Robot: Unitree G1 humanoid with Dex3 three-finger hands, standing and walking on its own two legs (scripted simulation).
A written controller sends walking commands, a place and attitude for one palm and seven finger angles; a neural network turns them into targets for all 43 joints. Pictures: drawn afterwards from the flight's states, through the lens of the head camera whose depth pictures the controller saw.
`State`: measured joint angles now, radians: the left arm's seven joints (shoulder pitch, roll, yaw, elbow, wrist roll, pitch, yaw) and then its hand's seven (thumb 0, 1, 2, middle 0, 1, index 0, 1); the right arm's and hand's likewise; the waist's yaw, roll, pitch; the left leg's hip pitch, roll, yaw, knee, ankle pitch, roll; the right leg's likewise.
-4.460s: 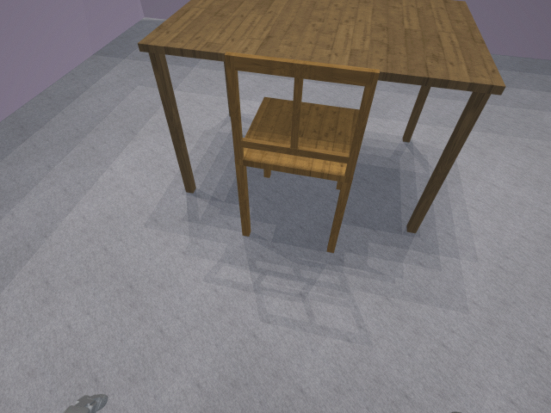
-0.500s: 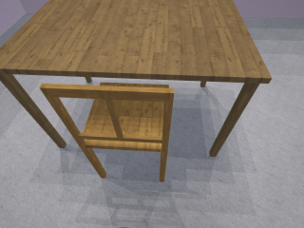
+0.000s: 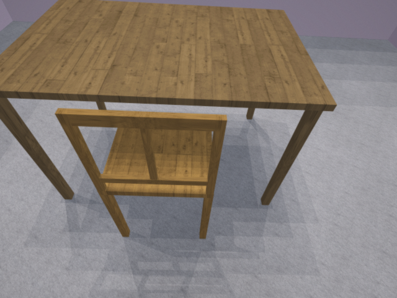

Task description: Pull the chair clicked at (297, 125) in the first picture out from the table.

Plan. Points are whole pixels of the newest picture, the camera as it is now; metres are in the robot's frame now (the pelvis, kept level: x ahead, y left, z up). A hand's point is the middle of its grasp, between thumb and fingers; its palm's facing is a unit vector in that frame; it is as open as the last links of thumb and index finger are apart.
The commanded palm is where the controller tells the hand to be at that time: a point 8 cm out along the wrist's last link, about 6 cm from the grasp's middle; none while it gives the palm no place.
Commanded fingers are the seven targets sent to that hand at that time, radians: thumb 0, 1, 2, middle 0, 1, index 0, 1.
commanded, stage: come to a stop and stand still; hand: left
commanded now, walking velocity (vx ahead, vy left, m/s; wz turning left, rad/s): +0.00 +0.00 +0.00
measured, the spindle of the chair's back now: (149, 155) +0.51 +0.17 -0.10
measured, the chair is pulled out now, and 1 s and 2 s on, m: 0.00 0.00 0.00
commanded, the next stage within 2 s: look again from close up in 0.68 s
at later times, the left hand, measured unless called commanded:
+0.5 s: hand out of the picture +0.00 +0.14 -0.17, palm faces +0.01 -0.98 -0.21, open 7.3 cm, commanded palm none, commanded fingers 0.00 0.90 0.90 -0.20 -0.30 -0.20 -0.30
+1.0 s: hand out of the picture +0.00 +0.13 -0.17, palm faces +0.02 -0.98 -0.19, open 7.4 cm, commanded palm none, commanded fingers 0.00 0.90 0.90 -0.20 -0.30 -0.20 -0.30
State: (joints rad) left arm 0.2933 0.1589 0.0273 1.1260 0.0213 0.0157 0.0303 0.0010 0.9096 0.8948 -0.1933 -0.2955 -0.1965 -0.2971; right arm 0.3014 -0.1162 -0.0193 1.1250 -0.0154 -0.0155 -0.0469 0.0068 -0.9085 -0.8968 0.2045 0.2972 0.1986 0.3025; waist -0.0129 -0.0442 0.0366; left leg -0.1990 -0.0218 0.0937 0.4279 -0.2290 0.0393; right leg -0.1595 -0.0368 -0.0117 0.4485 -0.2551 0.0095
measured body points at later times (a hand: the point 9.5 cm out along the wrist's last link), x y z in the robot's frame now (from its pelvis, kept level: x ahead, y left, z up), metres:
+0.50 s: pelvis +0.01 -0.03 +0.00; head +0.01 -0.05 +0.45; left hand +0.00 +0.19 -0.15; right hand +0.00 -0.25 -0.17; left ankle +0.00 +0.09 -0.74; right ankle -0.03 -0.12 -0.74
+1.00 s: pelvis +0.01 -0.03 +0.00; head +0.03 -0.03 +0.45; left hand +0.00 +0.19 -0.16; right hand +0.02 -0.25 -0.16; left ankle +0.00 +0.09 -0.74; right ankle -0.03 -0.12 -0.74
